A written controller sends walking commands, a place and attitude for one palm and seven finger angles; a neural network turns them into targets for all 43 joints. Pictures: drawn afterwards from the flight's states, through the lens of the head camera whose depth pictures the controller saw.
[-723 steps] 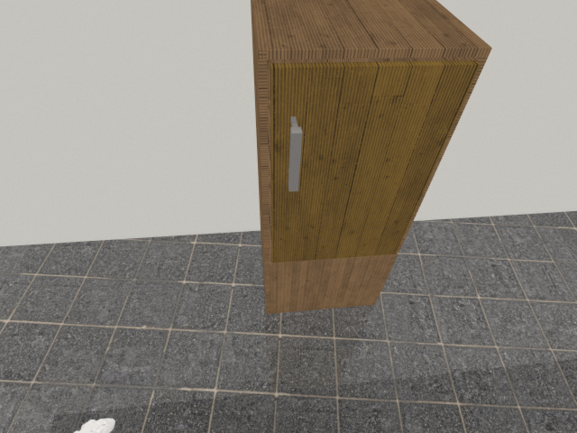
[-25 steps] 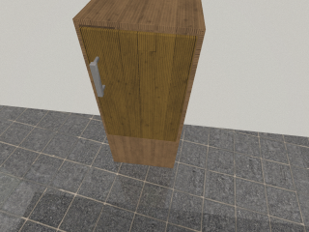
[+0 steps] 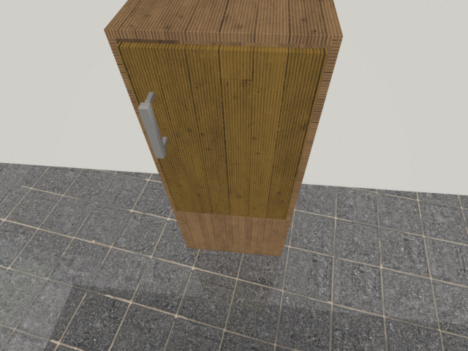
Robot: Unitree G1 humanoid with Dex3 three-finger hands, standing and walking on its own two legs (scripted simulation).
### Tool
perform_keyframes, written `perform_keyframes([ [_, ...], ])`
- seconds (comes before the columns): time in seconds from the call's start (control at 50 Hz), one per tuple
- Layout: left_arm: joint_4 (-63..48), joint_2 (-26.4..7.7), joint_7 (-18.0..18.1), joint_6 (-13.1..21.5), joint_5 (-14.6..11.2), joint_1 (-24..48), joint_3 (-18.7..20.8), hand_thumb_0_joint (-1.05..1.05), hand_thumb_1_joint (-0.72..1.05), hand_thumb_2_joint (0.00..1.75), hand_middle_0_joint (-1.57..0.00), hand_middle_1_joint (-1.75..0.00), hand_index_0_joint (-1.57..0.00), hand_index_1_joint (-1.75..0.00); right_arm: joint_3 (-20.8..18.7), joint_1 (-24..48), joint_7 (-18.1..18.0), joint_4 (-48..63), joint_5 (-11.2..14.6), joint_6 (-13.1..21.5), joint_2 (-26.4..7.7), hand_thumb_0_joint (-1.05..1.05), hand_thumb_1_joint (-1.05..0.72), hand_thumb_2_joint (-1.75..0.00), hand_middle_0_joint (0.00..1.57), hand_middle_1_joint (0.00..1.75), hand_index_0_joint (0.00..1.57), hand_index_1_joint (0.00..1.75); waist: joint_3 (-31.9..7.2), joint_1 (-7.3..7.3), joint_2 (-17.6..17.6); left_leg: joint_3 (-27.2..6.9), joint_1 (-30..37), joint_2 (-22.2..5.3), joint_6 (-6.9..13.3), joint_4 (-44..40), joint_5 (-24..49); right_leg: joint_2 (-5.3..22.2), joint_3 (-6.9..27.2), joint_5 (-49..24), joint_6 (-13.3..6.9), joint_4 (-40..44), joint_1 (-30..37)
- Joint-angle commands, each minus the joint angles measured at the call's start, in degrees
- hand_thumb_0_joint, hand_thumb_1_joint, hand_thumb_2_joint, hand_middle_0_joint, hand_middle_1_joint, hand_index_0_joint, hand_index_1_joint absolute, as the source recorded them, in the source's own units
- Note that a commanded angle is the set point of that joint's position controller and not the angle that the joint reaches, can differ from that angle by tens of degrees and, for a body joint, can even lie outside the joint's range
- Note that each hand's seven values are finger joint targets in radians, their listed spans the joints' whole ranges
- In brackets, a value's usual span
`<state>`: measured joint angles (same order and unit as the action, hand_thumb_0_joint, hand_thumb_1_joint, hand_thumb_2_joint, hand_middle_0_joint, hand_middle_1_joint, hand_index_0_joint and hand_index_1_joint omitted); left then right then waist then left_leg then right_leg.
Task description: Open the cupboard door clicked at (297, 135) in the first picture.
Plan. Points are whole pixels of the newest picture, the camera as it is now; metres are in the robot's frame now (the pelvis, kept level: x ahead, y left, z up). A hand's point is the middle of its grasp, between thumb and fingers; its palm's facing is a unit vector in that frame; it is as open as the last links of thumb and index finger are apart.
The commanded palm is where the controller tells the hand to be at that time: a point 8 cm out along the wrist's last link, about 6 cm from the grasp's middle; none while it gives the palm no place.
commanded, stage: shuffle to correct the standing spot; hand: left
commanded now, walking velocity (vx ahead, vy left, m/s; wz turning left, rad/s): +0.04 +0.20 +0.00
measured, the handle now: (155, 126) +0.55 +0.21 +0.04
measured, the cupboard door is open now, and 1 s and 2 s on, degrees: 0 0 0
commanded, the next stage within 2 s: come to a stop and stand still in 0.04 s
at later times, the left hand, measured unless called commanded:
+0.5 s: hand out of the picture +0.05 +0.25 -0.17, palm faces +0.03 -0.99 -0.17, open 7.4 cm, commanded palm none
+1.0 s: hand out of the picture +0.04 +0.18 -0.17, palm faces +0.03 -0.98 -0.19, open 7.3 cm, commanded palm none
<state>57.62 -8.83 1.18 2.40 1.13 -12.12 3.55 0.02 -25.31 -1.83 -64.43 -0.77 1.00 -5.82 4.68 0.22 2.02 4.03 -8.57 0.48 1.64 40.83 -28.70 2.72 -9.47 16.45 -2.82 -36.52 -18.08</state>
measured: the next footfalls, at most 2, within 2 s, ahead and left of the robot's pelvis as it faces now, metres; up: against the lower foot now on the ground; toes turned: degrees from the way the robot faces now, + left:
left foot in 0.30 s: +0.13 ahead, +0.20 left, +0.00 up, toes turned +3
right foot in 0.68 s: +0.03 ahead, -0.06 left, +0.00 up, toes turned -6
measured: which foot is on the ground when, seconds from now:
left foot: up 0.00-0.28, down 0.30-0.68, up 0.70-0.94, down 0.96-1.00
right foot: down 0.00-0.30, up 0.32-0.66, down 0.68-1.00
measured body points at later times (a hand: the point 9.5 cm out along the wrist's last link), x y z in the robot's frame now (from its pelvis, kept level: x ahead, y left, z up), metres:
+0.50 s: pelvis +0.04 +0.07 +0.01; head +0.08 +0.10 +0.46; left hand +0.05 +0.31 -0.16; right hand +0.10 -0.16 -0.12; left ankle +0.09 +0.20 -0.72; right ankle -0.02 -0.05 -0.67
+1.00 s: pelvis +0.02 +0.00 +0.01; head +0.04 +0.01 +0.46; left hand +0.04 +0.23 -0.15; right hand +0.02 -0.22 -0.15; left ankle +0.01 +0.13 -0.73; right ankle -0.01 -0.06 -0.72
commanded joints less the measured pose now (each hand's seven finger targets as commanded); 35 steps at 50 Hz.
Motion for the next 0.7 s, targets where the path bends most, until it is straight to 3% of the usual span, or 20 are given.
perform_keyframes([
  [0.0,1.60,-8.83,1.62,-0.25,-0.13,-13.80,1.99,0.00,0.90,0.90,-0.20,-0.30,-0.20,-0.30,-2.43,3.42,0.04,5.93,-0.07,-0.41,-6.25,0.00,-0.90,-0.90,0.20,0.30,0.20,0.30,-2.42,-5.70,-16.62,-5.18,-24.47,-3.46,-1.99,26.11,-3.81,25.00,26.57,-35.65,-13.00,17.62,17.05],
  [0.02,0.65,-7.51,2.01,-0.69,0.02,-10.51,1.70,0.00,0.90,0.90,-0.20,-0.30,-0.20,-0.30,-2.61,5.34,0.48,6.23,-0.14,-1.15,-5.59,0.00,-0.90,-0.90,0.20,0.30,0.20,0.30,1.32,-4.39,-11.39,-5.69,-24.99,-4.78,-2.14,26.13,-2.42,23.70,22.87,-31.13,-12.30,18.27,12.04],
  [0.08,-1.38,-7.45,1.78,-0.72,0.82,-5.73,1.34,0.00,0.90,0.90,-0.20,-0.30,-0.20,-0.30,-2.30,3.23,1.81,6.05,-0.45,-2.39,-2.71,0.00,-0.90,-0.90,0.20,0.30,0.20,0.30,0.81,-0.79,-11.04,-2.36,-17.21,-4.41,-3.13,19.21,5.00,17.00,12.20,-23.84,-7.60,19.42,0.57],
  [0.12,-2.26,-8.94,1.50,-0.93,1.13,-4.05,1.54,0.00,0.90,0.90,-0.20,-0.30,-0.20,-0.30,-2.38,3.07,2.25,6.37,-0.19,-2.44,-2.13,0.00,-0.90,-0.90,0.20,0.30,0.20,0.30,0.42,0.01,-9.69,0.24,-12.61,-3.63,-3.82,10.76,9.32,14.81,9.82,-18.51,-6.19,19.04,-3.05],
  [0.18,-2.15,-10.41,1.03,-1.61,1.10,-4.20,1.73,0.00,0.90,0.90,-0.20,-0.30,-0.20,-0.30,-2.34,4.93,1.95,7.53,0.03,-1.65,-2.74,0.00,-0.90,-0.90,0.20,0.30,0.20,0.30,-0.35,-0.22,-12.26,2.46,-7.86,-1.65,-4.25,-0.23,13.50,12.34,8.48,-11.95,-4.43,16.62,-2.99],
  [0.22,-2.05,-9.06,0.91,-2.27,1.05,-4.00,1.25,0.00,0.90,0.90,-0.20,-0.30,-0.20,-0.30,-2.55,2.81,1.51,6.81,0.08,-0.78,-3.57,0.00,-0.90,-0.90,0.20,0.30,0.20,0.30,-1.46,1.18,-11.01,2.65,-0.88,-1.76,-4.54,-11.46,20.10,9.33,7.11,-6.04,-2.02,10.75,-3.81],
  [0.24,-1.68,-7.10,0.81,-2.60,0.65,-5.74,0.70,0.00,0.90,0.90,-0.20,-0.30,-0.20,-0.30,-2.77,1.15,1.17,6.39,-0.09,-0.09,-6.23,0.00,-0.90,-0.90,0.20,0.30,0.20,0.30,-3.87,1.10,-4.20,0.46,2.09,-3.88,-4.08,-14.91,24.84,6.50,6.40,-3.23,-0.49,4.90,-2.39],
  [0.26,-1.51,-3.86,0.71,-3.14,-0.06,-8.52,0.11,0.00,0.90,0.90,-0.20,-0.30,-0.20,-0.30,-3.37,0.47,0.73,7.07,-0.53,0.70,-10.21,0.00,-0.90,-0.90,0.20,0.30,0.20,0.30,-5.68,0.52,7.95,-10.00,1.63,-12.69,-0.94,-18.27,36.19,2.22,4.32,8.20,2.46,-0.17,-3.29],
  [0.28,-1.31,-2.13,0.94,-3.55,-0.47,-10.64,-0.22,0.00,0.90,0.90,-0.20,-0.30,-0.20,-0.30,-3.75,1.92,0.25,8.20,-0.83,0.59,-13.63,0.00,-0.90,-0.90,0.20,0.30,0.20,0.30,-6.36,0.16,14.42,-19.17,-3.92,-20.25,3.81,-24.57,36.54,-0.37,4.81,18.07,3.54,-6.79,-1.15],
  [0.3,-1.38,-2.69,1.07,-3.54,-0.27,-10.72,-0.36,0.00,0.90,0.90,-0.20,-0.30,-0.20,-0.30,-3.57,5.13,0.13,9.41,-1.26,0.16,-14.07,0.00,-0.90,-0.90,0.20,0.30,0.20,0.30,-4.29,-0.21,8.92,-20.85,-9.80,-22.16,7.03,-27.08,25.90,-0.01,7.26,18.03,2.62,-11.41,0.64],
  [0.32,-1.69,-1.13,0.75,-3.70,0.12,-9.89,-0.58,0.00,0.90,0.90,-0.20,-0.30,-0.20,-0.30,-3.61,7.96,-0.31,10.18,-1.47,0.34,-13.92,0.00,-0.90,-0.90,0.20,0.30,0.20,0.30,-0.77,-1.08,7.53,-22.14,-12.22,-22.76,8.13,-28.06,24.57,0.46,7.53,16.74,2.64,-14.60,-2.49],
  [0.34,-0.68,-1.57,0.47,-4.11,0.65,-8.61,-0.32,0.00,0.90,0.90,-0.20,-0.30,-0.20,-0.30,-3.52,9.14,-0.72,9.49,-1.57,0.32,-13.17,0.00,-0.90,-0.90,0.20,0.30,0.20,0.30,-1.15,-0.54,10.96,-19.79,-11.08,-21.11,7.25,-27.40,26.90,0.68,8.72,15.24,2.81,-17.89,-3.29],
  [0.38,-0.42,-3.54,-0.33,-4.39,0.47,-9.20,0.32,0.00,0.90,0.90,-0.20,-0.30,-0.20,-0.30,-3.18,10.53,-1.09,9.56,-1.36,-0.15,-12.34,0.00,-0.90,-0.90,0.20,0.30,0.20,0.30,-2.28,-0.73,11.44,-14.25,-8.37,-18.77,6.55,-25.26,30.18,0.15,9.85,11.84,2.93,-20.64,-5.11],
  [0.46,-1.94,-4.07,-0.91,-4.93,0.39,-6.78,0.78,0.00,0.90,0.90,-0.20,-0.30,-0.20,-0.30,-4.67,7.59,-1.71,8.68,-1.45,-0.56,-14.24,0.00,-0.90,-0.90,0.20,0.30,0.20,0.30,-8.18,1.07,6.36,-12.89,2.25,-20.27,7.71,-21.73,42.16,-1.12,9.53,12.07,3.98,-20.48,-8.56],
  [0.56,-2.91,-2.68,-1.14,-4.55,-0.05,-5.44,0.49,0.00,0.90,0.90,-0.20,-0.30,-0.20,-0.30,-5.40,8.79,-1.39,8.43,-1.57,-1.07,-15.16,0.00,-0.90,-0.90,0.20,0.30,0.20,0.30,-8.53,1.35,8.96,-11.68,0.96,-18.98,7.01,-20.41,40.41,-1.50,7.19,12.31,3.62,-5.02,-1.66],
  [0.6,-1.59,-2.47,-0.94,-4.05,-0.05,-8.69,0.49,0.00,0.90,0.90,-0.20,-0.30,-0.20,-0.30,-5.50,9.72,-0.96,8.42,-1.15,-1.45,-14.74,0.00,-0.90,-0.90,0.20,0.30,0.20,0.30,-8.95,-0.27,8.48,-10.16,-3.90,-16.56,5.17,-18.44,32.02,-2.09,5.58,3.90,3.29,5.81,6.00],
  [0.62,-0.97,-3.33,-0.72,-3.54,0.27,-10.44,0.57,0.00,0.90,0.90,-0.20,-0.30,-0.20,-0.30,-5.30,9.98,-0.73,8.47,-0.89,-1.52,-13.27,0.00,-0.90,-0.90,0.20,0.30,0.20,0.30,-8.50,-1.29,5.36,-8.28,-7.19,-13.62,3.16,-15.73,27.40,-2.04,5.47,-3.07,3.27,13.48,10.79],
  [0.64,-0.59,-6.05,-0.36,-3.18,0.73,-11.92,0.97,0.00,0.90,0.90,-0.20,-0.30,-0.20,-0.30,-4.88,9.73,-0.39,8.73,-0.25,-1.56,-10.62,0.00,-0.90,-0.90,0.20,0.30,0.20,0.30,-8.85,-1.82,-2.52,-4.70,-12.97,-9.87,0.19,-11.17,16.31,3.07,10.53,-6.74,2.57,18.50,15.96],
  [0.66,-0.72,-10.00,0.08,-2.85,1.06,-10.94,1.29,0.00,0.90,0.90,-0.20,-0.30,-0.20,-0.30,-3.83,11.48,-0.16,10.09,0.00,-1.83,-6.53,0.00,-0.90,-0.90,0.20,0.30,0.20,0.30,-5.05,-1.73,-16.24,1.40,-19.50,-3.70,-3.18,-4.60,3.22,12.98,20.33,-12.23,-0.26,21.14,13.74],
  [0.68,-1.63,-10.49,0.10,-2.77,0.82,-9.04,0.63,0.00,0.90,0.90,-0.20,-0.30,-0.20,-0.30,-3.40,14.51,0.06,11.14,-0.16,-2.31,-6.60,0.00,-0.90,-0.90,0.20,0.30,0.20,0.30,-3.97,-2.79,-15.90,-1.39,-17.29,-3.21,-2.97,1.81,-3.00,16.71,22.04,-13.84,-4.41,21.92,6.41],
])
